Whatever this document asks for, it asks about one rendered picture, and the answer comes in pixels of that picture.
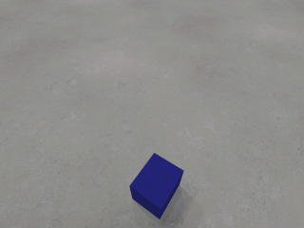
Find carton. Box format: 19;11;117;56
129;153;183;219

